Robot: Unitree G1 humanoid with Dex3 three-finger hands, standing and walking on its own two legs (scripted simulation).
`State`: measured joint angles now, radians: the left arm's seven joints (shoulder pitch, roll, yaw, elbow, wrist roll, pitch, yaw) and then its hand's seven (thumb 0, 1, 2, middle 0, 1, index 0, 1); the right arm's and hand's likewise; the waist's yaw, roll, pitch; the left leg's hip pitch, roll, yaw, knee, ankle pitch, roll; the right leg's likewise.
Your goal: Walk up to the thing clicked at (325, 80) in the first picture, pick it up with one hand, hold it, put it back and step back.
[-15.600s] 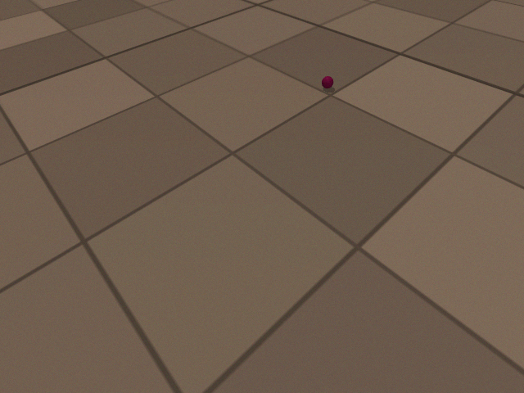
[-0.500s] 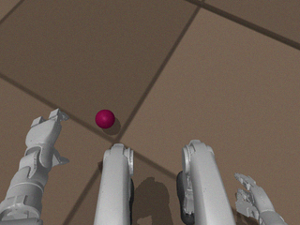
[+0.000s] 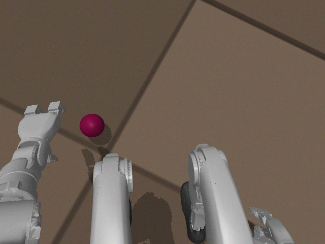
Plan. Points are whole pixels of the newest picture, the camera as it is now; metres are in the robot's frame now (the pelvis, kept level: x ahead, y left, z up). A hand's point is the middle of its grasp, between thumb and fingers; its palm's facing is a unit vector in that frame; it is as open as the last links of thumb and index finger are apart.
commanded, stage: rise first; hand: left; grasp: from above
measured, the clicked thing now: (92, 125) +0.47 +0.22 -0.33
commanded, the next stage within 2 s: approach in 0.90 s
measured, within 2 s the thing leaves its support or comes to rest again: neither
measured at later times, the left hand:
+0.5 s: hand (59, 134) +0.40 +0.29 -0.20, palm faces -0.46 -0.05 -0.89, open 14.0 cm
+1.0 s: hand (64, 133) +0.41 +0.28 -0.22, palm faces -0.46 -0.06 -0.89, open 14.0 cm
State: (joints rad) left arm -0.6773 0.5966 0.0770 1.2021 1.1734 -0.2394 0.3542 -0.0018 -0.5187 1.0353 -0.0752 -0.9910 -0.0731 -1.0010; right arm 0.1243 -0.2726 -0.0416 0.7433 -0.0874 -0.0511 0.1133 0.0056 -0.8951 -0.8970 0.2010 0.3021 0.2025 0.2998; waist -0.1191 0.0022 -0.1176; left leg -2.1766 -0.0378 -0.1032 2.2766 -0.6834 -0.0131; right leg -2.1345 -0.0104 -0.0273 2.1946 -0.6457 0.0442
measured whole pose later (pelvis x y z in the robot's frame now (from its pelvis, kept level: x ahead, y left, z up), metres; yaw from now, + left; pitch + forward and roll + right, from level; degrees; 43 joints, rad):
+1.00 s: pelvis +0.01 +0.00 -0.03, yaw -1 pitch +35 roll -6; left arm -0.78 0.62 0.10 1.37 1.28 -0.25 0.49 0.00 -0.53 1.03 -0.09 -1.01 -0.09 -1.02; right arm 0.10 -0.26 -0.02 0.78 -0.14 -0.06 0.15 0.00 -0.90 -0.90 0.20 0.30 0.20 0.30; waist -0.16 -0.01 -0.09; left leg -2.27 -0.04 -0.11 2.39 -0.73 -0.02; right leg -2.24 0.00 -0.03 2.30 -0.68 0.05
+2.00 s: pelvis +0.01 +0.00 -0.06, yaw -3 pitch +33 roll -8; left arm -0.96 0.66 0.06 1.62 1.30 -0.22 0.60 0.00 -0.41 0.95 -0.07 -1.16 -0.14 -1.09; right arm 0.12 -0.29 0.06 0.78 -0.20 -0.13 0.21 0.00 -0.91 -0.89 0.20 0.30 0.20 0.30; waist -0.26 -0.03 -0.02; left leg -2.32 -0.03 -0.15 2.47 -0.73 -0.03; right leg -2.29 0.01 -0.06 2.36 -0.66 0.05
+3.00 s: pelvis +0.01 +0.00 -0.07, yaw -7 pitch +29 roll -12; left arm -0.99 0.81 0.15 1.80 1.31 -0.21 0.75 0.00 -0.14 0.87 -0.18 -1.20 -0.29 -1.09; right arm 0.09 -0.33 0.16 0.80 -0.29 -0.27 0.35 0.00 -0.90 -0.89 0.20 0.30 0.20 0.30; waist -0.35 -0.08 0.11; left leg -2.33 -0.03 -0.22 2.57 -0.76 -0.03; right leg -2.28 0.04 -0.11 2.40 -0.65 0.06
